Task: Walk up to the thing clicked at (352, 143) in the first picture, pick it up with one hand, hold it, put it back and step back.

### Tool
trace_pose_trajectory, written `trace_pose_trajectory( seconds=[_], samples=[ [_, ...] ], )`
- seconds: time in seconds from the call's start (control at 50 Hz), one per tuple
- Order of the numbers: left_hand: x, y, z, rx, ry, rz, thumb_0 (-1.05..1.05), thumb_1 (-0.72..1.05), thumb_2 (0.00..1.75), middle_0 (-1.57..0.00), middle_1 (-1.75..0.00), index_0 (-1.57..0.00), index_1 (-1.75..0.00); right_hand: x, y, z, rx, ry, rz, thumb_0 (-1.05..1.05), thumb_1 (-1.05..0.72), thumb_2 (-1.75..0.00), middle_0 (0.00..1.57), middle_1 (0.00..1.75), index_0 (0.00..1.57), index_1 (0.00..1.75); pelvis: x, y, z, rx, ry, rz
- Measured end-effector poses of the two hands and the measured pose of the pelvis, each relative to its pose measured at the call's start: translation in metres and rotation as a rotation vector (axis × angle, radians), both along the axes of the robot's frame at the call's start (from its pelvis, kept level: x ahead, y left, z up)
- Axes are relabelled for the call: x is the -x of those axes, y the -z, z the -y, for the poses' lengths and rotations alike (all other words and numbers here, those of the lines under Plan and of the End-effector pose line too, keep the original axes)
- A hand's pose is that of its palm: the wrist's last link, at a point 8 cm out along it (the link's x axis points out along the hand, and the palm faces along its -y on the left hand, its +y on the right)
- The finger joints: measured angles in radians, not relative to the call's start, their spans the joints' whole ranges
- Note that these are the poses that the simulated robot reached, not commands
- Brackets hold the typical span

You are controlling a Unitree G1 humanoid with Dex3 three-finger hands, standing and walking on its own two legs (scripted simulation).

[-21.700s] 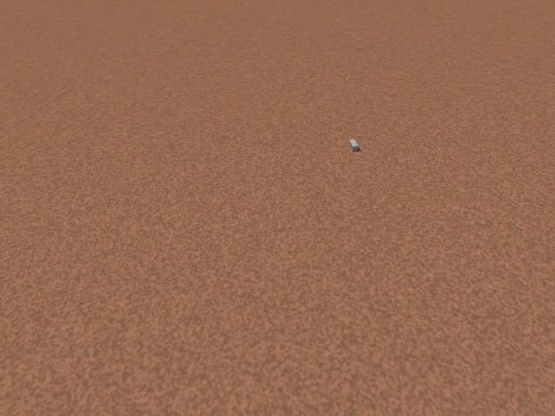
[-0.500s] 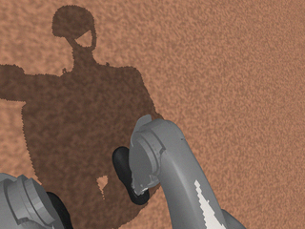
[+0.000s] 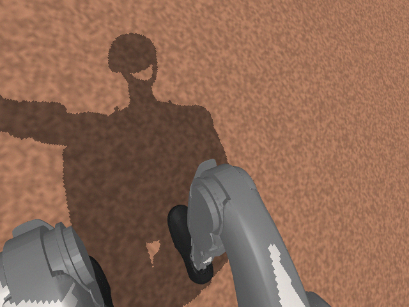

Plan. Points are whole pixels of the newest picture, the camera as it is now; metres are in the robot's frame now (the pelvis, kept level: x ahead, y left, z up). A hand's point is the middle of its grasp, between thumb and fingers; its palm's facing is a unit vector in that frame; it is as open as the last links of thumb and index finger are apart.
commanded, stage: settle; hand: left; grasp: from above
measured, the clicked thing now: out of the picture +0.50 +0.35 -0.26
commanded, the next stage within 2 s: lift in 0.50 s
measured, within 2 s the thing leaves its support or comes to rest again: neither
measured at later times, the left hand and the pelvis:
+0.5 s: hand out of the picture +0.48 +0.33 -0.13, palm faces -0.43 -0.09 -0.90, open 6.2 cm; pelvis +0.00 -0.01 +0.02, yaw +5 degrees
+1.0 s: hand out of the picture +0.44 +0.34 -0.06, palm faces -0.46 -0.12 -0.88, open 6.3 cm; pelvis -0.01 -0.01 +0.06, yaw +8 degrees
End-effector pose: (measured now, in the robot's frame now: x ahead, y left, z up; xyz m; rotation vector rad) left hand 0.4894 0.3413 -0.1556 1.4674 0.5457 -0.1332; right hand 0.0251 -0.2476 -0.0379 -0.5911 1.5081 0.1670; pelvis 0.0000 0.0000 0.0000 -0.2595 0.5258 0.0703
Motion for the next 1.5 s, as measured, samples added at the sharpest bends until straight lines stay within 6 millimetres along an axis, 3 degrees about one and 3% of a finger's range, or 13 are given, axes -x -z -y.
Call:
trace_pose_trajectory(
  seconds=[0.44, 0.76, 0.94, 1.24, 1.36, 1.5],
  samples=[
    [0.005, -0.076, 0.007, -0.015, 0.052, -0.017, -0.01, 0.54, 0.0, -1.11, 0.0, -1.12, 0.0, -0.035, 0.007, 0.023, 0.017, 0.065, 0.094, 0.0, -0.91, -0.91, 0.2, 0.29, 0.2, 0.3, 0.003, -0.019, 0.006, -0.058, -0.043, -0.05],
    [0.011, -0.105, 0.007, -0.005, 0.043, -0.035, -0.01, 0.55, 0.0, -1.09, -0.02, -1.11, 0.0, -0.02, 0.006, 0.021, 0.029, 0.134, 0.072, 0.0, -0.91, -0.91, 0.2, 0.3, 0.2, 0.3, 0.007, -0.03, 0.007, -0.073, -0.055, -0.066],
    [0.033, -0.134, 0.002, 0.011, 0.037, -0.059, 0.0, 0.56, 0.0, -1.05, -0.07, -1.08, -0.04, -0.025, -0.007, 0.022, 0.029, 0.176, 0.074, 0.0, -0.92, -0.91, 0.2, 0.3, 0.2, 0.3, 0.008, -0.051, 0.006, -0.084, -0.067, -0.088],
    [0.088, -0.226, -0.002, 0.025, 0.042, -0.029, 0.0, 0.57, 0.01, -1.02, -0.12, -1.05, -0.08, -0.087, -0.051, 0.012, -0.027, 0.161, 0.256, 0.0, -0.92, -0.91, 0.2, 0.3, 0.2, 0.3, 0.01, -0.113, 0.004, -0.117, -0.09, -0.078],
    [0.108, -0.271, 0.004, 0.03, 0.037, -0.014, 0.0, 0.58, 0.0, -1.01, -0.13, -1.05, -0.08, -0.109, -0.081, 0.001, -0.067, 0.165, 0.329, 0.0, -0.91, -0.91, 0.2, 0.3, 0.2, 0.3, 0.009, -0.149, 0.003, -0.133, -0.1, -0.052],
    [0.129, -0.333, 0.012, 0.031, 0.02, 0.002, 0.0, 0.57, 0.0, -1.02, -0.12, -1.05, -0.07, -0.121, -0.127, -0.009, -0.1, 0.194, 0.385, 0.0, -0.91, -0.91, 0.2, 0.3, 0.2, 0.3, 0.006, -0.199, 0.003, -0.155, -0.111, -0.001]
  ],
)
